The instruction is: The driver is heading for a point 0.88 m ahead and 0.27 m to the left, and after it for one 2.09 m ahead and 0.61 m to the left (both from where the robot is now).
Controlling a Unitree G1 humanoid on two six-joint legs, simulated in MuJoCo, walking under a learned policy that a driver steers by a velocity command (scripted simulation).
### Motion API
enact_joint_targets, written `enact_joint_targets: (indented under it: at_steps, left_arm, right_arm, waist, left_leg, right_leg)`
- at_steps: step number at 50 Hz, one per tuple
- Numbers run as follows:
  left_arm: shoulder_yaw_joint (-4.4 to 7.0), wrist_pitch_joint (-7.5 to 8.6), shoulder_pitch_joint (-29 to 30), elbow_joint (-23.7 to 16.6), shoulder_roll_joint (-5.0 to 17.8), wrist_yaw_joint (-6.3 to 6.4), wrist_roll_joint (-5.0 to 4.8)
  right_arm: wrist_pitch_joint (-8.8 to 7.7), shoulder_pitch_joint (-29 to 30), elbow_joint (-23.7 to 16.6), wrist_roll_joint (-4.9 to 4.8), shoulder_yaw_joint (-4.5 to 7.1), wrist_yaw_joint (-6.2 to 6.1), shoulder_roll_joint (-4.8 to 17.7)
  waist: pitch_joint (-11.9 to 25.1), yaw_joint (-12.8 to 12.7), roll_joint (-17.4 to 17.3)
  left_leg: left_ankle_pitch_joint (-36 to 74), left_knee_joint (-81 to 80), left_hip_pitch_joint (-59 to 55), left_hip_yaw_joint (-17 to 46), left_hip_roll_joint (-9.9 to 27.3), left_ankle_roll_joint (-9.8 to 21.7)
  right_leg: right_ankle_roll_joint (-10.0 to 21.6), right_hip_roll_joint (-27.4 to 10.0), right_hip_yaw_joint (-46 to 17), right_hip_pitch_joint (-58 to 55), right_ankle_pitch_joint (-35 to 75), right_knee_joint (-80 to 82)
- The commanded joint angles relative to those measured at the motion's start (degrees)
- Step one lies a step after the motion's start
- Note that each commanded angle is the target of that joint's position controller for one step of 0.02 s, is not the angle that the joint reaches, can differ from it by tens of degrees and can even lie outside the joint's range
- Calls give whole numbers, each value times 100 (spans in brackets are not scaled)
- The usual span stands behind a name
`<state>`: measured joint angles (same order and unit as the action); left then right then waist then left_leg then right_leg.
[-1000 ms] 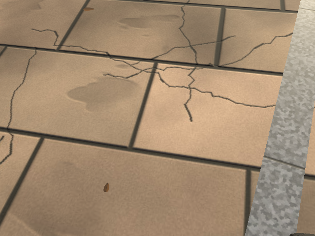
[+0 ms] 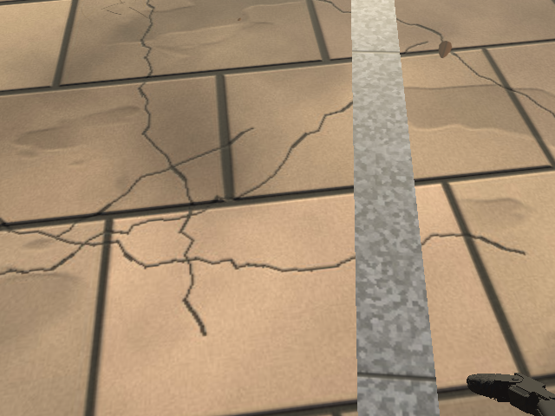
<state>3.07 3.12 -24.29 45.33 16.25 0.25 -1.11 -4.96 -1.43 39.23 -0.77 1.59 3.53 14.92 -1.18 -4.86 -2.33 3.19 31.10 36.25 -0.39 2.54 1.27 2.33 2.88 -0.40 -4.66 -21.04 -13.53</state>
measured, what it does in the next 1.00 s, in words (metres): walks ahead: left foot, then right foot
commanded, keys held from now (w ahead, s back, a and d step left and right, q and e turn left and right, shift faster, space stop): w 0.04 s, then no key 0.68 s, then w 0.24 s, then no key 0.04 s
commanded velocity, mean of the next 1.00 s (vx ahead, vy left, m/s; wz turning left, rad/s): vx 0.19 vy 0.00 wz -0.01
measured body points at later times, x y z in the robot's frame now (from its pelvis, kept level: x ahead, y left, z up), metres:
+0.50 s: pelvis +0.20 +0.02 +0.00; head +0.22 +0.01 +0.45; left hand +0.35 +0.28 -0.10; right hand +0.32 -0.24 -0.12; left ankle +0.20 +0.12 -0.73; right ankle +0.26 -0.12 -0.73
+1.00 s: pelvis +0.28 +0.01 -0.01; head +0.29 +0.02 +0.44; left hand +0.36 +0.28 -0.14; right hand +0.34 -0.26 -0.14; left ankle +0.20 +0.12 -0.73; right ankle +0.27 -0.12 -0.73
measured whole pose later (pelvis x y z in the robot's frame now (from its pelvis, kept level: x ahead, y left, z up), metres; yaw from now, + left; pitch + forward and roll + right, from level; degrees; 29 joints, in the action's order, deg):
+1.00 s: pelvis +0.28 +0.01 -0.01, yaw +1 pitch +1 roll +0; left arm 3.6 2.6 -15.0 50.1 14.0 0.3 -1.1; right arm -4.2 -14.5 56.9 -1.0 1.8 0.5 15.1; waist 0.1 0.9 1.0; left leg -25.8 33.7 8.6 -0.9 -0.7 1.8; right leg 0.0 -0.6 -1.5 17.0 -20.7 -38.5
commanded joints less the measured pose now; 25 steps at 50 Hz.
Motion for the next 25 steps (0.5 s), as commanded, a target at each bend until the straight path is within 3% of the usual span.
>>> enact_joint_targets:
  at_steps: [1, 2, 3, 4, 5, 6, 7, 8, 9, 10, 12, 15, 17, 20, 23, 24, 25]
  left_arm:
    - [292, -4, -21, -174, 1082, 53, -6]
    - [294, -41, 53, -171, 1117, 66, 9]
    - [239, -71, 107, -209, 1018, 92, 52]
    - [108, -41, -185, -361, 656, 109, 225]
    - [-54, 40, -999, -215, 102, 37, 144]
    - [109, 96, -436, -155, 818, 15, 4]
    - [149, 100, 180, -377, 933, 14, -92]
    - [122, 89, 480, -429, 874, 48, -12]
    - [146, 45, 571, -456, 824, 77, 76]
    - [139, -29, 422, -428, 709, 91, 87]
    - [71, -162, 143, -325, 385, 135, 84]
    - [-6, -233, 393, -396, 226, 181, 161]
    - [6, -253, 668, -411, 298, 166, 144]
    - [58, -305, 1063, -479, 434, 154, 132]
    - [100, -293, 1140, -477, 451, 154, 217]
    - [132, -281, 1189, -529, 619, 178, 259]
    - [186, -292, 1325, -626, 945, 218, 239]
  right_arm:
    - [-113, 266, -467, 18, 200, 22, 649]
    - [-102, -271, -341, 34, 292, -22, 805]
    - [-90, -1121, -134, 86, 401, -87, 1054]
    - [-76, -1979, -31, 226, 494, -146, 1535]
    - [-69, -2155, 104, 198, 475, -98, 1545]
    - [-38, -2084, 39, 83, 373, -117, 1097]
    - [-22, -1541, 4, 59, 308, -149, 939]
    - [-14, -1180, -3, 62, 250, -158, 774]
    - [-25, -953, 4, 96, 219, -161, 666]
    - [-40, -832, 33, 166, 189, -162, 598]
    - [-87, -577, 131, 213, 155, -153, 520]
    - [-46, -372, 283, 192, 201, -215, 718]
    - [38, -505, 413, 175, 220, -254, 806]
    - [156, -612, 592, 164, 191, -262, 806]
    - [229, -563, 704, 76, 98, -261, 618]
    - [221, -781, 774, 124, 31, -260, 448]
    - [198, -1223, 845, 238, 21, -250, 401]
  waist:
    - [-85, 328, 762]
    - [309, 644, 831]
    - [890, 1068, 784]
    - [1905, 1174, -61]
    - [2844, 833, -1411]
    - [2570, 1133, -685]
    - [1577, 1004, -461]
    - [1050, 813, 48]
    - [746, 623, 104]
    - [715, 420, -15]
    - [695, 178, -159]
    - [748, 163, -310]
    - [826, 310, -290]
    - [646, 451, -232]
    - [450, 331, -147]
    - [437, 399, 119]
    - [505, 753, 698]
  left_leg:
    - [-532, -175, -453, -162, -234, 276]
    - [-633, -230, -1252, -356, -439, 425]
    - [-159, -198, -2634, -280, -331, 627]
    - [1162, 292, -4820, 1152, 963, 1153]
    - [986, -410, -6260, 3770, 2181, 2081]
    - [912, -719, -5859, 3568, 1937, 1821]
    - [1432, -786, -4973, 2562, 1766, 1618]
    - [2114, -884, -4107, 1949, 1513, 1498]
    - [2465, -1031, -3411, 1581, 1347, 1431]
    - [2599, -1225, -2899, 1334, 1205, 1394]
    - [2921, -1456, -2261, 855, 1052, 1415]
    - [2998, -1518, -1991, 342, 861, 1322]
    - [2422, -1554, -2095, 278, 829, 1243]
    - [962, -1557, -2116, 451, 892, 1173]
    - [-561, -1197, -1981, 552, 665, 808]
    - [-1097, -959, -1880, 484, 423, 500]
    - [-1887, -628, -1662, 224, -21, 224]
  right_leg:
    - [675, -1650, -610, -51, 4353, -412]
    - [577, -1510, -481, -46, 5415, -1105]
    - [354, -1206, -292, 452, 5637, -2257]
    - [60, -717, -163, 2029, 3611, -4212]
    - [-276, 347, -630, 3698, -1503, -6089]
    - [-277, 107, -1158, 4020, -1497, -6545]
    - [-296, -179, -869, 4300, -1127, -6428]
    - [-343, -458, -621, 4179, -780, -6092]
    - [-381, -633, -520, 3904, -548, -5750]
    - [-418, -751, -525, 3424, -377, -5505]
    - [-532, -782, -437, 2858, -157, -4810]
    - [-597, -782, -301, 2427, 550, -3514]
    - [-595, -741, -253, 2267, 1178, -3013]
    - [-532, -716, -288, 2140, 1316, -2464]
    - [-313, -606, -196, 1507, 1788, -1284]
    - [-199, -901, -525, 1193, 2694, -1001]
    - [22, -1326, -924, 924, 3446, -1149]
Velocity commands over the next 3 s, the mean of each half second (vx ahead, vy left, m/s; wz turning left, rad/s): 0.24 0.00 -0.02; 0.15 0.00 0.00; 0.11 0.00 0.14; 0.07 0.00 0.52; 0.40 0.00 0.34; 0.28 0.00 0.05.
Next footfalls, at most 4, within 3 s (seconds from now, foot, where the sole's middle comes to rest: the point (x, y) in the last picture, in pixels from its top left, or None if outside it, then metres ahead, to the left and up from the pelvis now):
0.06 left None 0.24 0.12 -0.77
0.48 right None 0.30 -0.12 -0.77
1.26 right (357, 403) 0.49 -0.09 -0.77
1.66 left None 0.37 0.13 -0.77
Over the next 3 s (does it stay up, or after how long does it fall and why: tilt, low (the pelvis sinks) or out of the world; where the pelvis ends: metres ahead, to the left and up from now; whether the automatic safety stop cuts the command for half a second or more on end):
stays up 0.71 0.26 0.01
